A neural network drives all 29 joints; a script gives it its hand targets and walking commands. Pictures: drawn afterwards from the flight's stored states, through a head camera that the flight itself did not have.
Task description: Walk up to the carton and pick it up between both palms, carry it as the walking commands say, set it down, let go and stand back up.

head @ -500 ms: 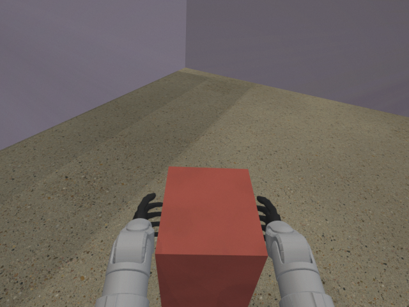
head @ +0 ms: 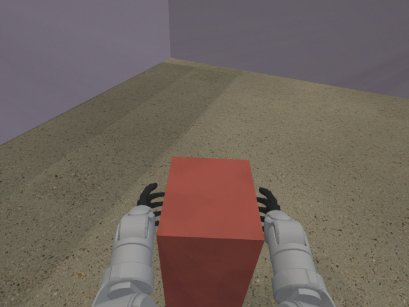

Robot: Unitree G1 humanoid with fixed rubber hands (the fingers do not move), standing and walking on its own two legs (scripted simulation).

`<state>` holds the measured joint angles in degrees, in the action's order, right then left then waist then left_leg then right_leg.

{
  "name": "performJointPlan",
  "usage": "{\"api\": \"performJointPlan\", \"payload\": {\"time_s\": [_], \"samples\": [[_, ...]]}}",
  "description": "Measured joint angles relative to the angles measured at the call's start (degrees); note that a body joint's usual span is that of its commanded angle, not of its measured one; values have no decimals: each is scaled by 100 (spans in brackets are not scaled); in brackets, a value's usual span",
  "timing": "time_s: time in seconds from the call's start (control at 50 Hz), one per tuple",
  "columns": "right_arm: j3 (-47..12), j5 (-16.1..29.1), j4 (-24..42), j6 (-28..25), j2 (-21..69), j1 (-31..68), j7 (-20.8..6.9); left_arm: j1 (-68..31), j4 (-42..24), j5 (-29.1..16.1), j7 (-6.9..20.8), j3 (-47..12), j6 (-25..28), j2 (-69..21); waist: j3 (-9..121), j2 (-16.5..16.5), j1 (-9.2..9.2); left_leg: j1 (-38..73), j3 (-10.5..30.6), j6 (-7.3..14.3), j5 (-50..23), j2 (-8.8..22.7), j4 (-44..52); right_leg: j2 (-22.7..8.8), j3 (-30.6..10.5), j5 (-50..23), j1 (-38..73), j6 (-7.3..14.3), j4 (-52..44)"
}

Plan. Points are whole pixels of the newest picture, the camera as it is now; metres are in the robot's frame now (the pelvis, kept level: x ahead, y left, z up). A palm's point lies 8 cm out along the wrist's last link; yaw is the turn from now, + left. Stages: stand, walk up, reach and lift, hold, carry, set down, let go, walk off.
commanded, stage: set down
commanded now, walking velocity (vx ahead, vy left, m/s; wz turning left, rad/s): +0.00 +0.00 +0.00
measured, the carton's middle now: (206, 235) +0.32 +0.03 -0.03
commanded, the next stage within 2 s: none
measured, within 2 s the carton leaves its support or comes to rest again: neither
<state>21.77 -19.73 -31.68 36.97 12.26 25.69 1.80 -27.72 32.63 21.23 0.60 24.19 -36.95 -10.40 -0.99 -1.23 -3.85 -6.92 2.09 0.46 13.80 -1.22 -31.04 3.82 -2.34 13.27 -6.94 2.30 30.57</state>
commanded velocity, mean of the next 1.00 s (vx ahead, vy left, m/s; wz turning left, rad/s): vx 0.00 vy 0.00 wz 0.00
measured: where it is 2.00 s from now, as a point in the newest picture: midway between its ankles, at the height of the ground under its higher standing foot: outside the picture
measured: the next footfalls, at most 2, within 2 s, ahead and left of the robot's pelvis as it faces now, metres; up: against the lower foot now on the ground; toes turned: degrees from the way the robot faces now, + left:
none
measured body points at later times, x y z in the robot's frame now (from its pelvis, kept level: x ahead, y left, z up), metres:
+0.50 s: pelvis +0.01 +0.02 -0.01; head +0.08 +0.02 +0.43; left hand +0.35 +0.16 -0.05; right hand +0.35 -0.11 -0.05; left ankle +0.05 +0.12 -0.73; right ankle +0.05 -0.09 -0.73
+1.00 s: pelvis -0.01 -0.01 -0.08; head +0.14 +0.00 +0.35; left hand +0.37 +0.17 -0.13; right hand +0.39 -0.11 -0.13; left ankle +0.05 +0.12 -0.73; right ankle +0.05 -0.09 -0.73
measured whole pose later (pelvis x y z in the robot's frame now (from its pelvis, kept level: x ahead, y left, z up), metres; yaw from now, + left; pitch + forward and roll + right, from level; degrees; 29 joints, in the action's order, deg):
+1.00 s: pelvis -0.01 -0.01 -0.08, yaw +1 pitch +25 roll +1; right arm 21.0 -14.9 -35.9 11.9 10.5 33.3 6.1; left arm -34.1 37.5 14.7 -0.7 23.4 -10.9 -6.5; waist 6.2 -2.0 -3.0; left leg -63.5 2.4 -0.6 20.5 -2.1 -59.0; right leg 4.1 -0.6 20.5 -63.8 2.4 59.4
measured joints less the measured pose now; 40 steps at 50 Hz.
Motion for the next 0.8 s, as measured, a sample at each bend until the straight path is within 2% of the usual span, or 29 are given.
{"api": "performJointPlan", "payload": {"time_s": [0.12, 0.26, 0.46, 0.64, 0.8], "samples": [[-69, 63, -218, -416, -39, -102, -16, 268, -85, 18, -36, -118, 293, -20, -5, -87, -23, -257, -72, 41, 32, -57, 9, -54, -76, 49, -291, -48, 50], [-283, 220, -108, -934, -114, -288, -37, 579, -321, -255, -228, -395, 786, -40, -8, 2, 141, -958, -41, 107, 35, -144, -123, -136, -40, 68, -949, -116, 143], [-262, 326, -34, -1810, -186, -459, -16, 484, 31, -424, -350, -445, 1801, -74, 182, 71, 230, -2123, -98, 141, 73, -185, -474, -160, -80, 134, -2150, -160, 557], [-151, 374, -305, -2436, -259, -45, 9, 146, 270, -447, -368, -264, 2490, -24, 287, 11, 172, -3423, -88, 58, 142, -131, -1099, -82, -34, 198, -3465, -103, 1199], [-181, 462, -434, -2588, -253, 460, 247, -272, 386, -614, -324, -238, 2681, 240, 405, -53, 130, -4566, -33, -43, 333, -83, -1886, -6, 64, 382, -4608, -33, 1985]]}}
